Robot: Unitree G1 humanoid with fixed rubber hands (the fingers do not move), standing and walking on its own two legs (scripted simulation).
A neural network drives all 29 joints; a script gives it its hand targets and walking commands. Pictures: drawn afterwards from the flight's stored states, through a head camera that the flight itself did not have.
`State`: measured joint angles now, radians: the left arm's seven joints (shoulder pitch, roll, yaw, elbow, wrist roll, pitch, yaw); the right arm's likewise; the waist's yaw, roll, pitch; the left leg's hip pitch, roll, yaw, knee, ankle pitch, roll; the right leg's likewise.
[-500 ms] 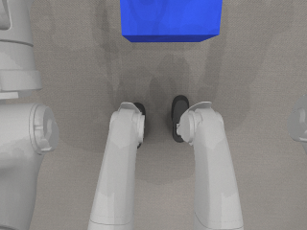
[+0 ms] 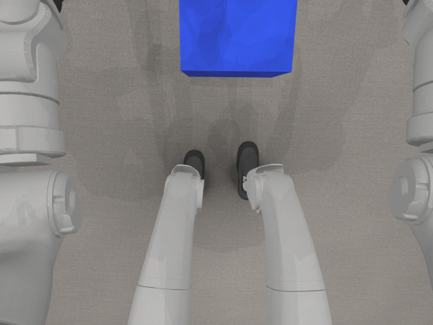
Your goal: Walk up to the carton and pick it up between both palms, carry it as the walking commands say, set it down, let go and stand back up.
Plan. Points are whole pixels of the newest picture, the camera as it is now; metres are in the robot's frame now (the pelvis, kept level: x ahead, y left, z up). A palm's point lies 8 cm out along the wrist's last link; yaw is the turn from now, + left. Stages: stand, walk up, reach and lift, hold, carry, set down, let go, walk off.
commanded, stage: let go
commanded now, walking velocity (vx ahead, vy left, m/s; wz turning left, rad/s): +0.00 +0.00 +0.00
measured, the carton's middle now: (233, 31) +0.57 -0.02 -0.55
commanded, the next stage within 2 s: stand in 1.32 s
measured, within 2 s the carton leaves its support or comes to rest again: neither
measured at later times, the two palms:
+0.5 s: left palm out of the picture +0.33 +0.26 +0.01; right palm out of the picture +0.35 -0.23 +0.00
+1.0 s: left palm out of the picture +0.24 +0.24 +0.04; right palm out of the picture +0.26 -0.25 +0.03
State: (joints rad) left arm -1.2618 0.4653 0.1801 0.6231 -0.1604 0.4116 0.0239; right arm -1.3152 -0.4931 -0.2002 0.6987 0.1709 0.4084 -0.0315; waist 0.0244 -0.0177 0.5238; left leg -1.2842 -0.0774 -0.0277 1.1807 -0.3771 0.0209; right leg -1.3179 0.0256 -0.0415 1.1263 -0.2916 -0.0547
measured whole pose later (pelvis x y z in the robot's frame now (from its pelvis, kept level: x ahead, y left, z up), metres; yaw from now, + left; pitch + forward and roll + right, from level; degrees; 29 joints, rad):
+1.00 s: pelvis +0.10 -0.02 +0.11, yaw +1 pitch -1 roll +2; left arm 0.26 0.27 0.06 0.42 -0.13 0.09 -0.11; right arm 0.24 -0.19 -0.08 0.42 0.06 0.11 0.04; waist 0.02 -0.01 0.08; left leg -0.23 -0.07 -0.07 0.57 -0.33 0.01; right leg -0.30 0.03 -0.03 0.62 -0.31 -0.05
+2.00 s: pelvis +0.09 -0.01 +0.11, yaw +1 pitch -3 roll +1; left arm 0.31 0.27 0.06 0.75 -0.04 -0.02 0.00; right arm 0.28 -0.29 -0.07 0.67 0.05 0.00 0.01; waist 0.02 -0.02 -0.12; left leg -0.19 -0.07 -0.07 0.54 -0.31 0.02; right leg -0.25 0.03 -0.03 0.58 -0.28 -0.05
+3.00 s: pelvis +0.07 -0.01 +0.11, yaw +1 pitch -3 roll +1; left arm 0.27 0.27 0.06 0.90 -0.04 -0.03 0.00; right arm 0.30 -0.31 -0.07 0.81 0.05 -0.02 0.00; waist 0.02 -0.02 -0.05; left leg -0.19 -0.07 -0.07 0.49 -0.25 0.02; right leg -0.25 0.03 -0.03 0.52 -0.22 -0.05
